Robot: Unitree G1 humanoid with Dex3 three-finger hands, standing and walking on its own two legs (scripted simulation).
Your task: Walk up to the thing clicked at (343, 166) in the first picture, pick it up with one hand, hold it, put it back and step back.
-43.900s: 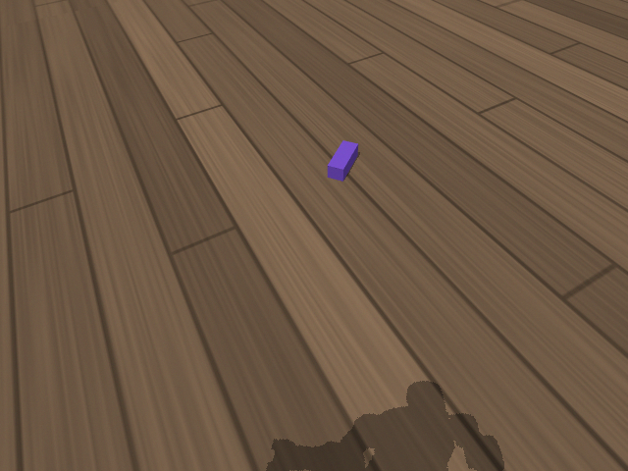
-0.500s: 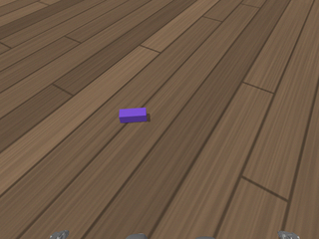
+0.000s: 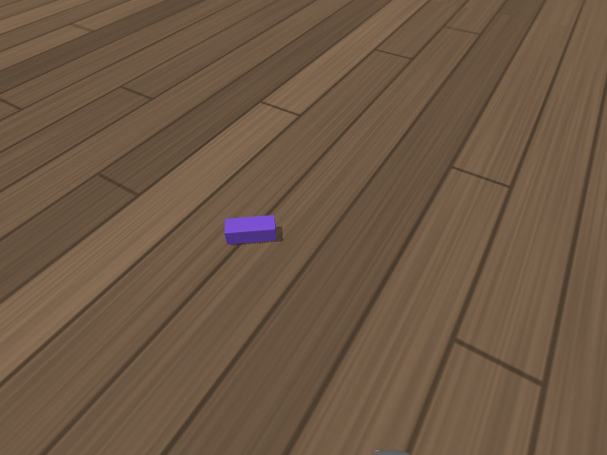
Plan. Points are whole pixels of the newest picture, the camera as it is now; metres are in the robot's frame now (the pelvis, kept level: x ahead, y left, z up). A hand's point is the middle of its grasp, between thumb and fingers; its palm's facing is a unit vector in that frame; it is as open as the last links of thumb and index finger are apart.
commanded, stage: step back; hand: left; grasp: from above
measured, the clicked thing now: (250, 229) +1.08 +0.27 -0.73
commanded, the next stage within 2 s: stand in 0.46 s
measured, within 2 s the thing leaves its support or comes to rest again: neither
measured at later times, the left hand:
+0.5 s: hand (155, 450) +0.16 +0.25 -0.15, palm faces +0.04 -0.95 -0.32, open 7.4 cm
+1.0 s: hand out of the picture +0.11 +0.25 -0.14, palm faces +0.02 -0.94 -0.34, open 7.4 cm
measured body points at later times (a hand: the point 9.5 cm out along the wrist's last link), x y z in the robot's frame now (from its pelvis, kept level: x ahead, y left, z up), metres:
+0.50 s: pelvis +0.06 +0.00 +0.00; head +0.08 +0.01 +0.45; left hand +0.16 +0.30 -0.13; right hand +0.15 -0.30 -0.12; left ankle +0.04 +0.12 -0.73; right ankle +0.06 -0.13 -0.73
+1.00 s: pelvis +0.04 -0.01 +0.02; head +0.05 -0.01 +0.47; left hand +0.11 +0.30 -0.12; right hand +0.15 -0.30 -0.11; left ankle +0.04 +0.12 -0.73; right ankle +0.06 -0.13 -0.73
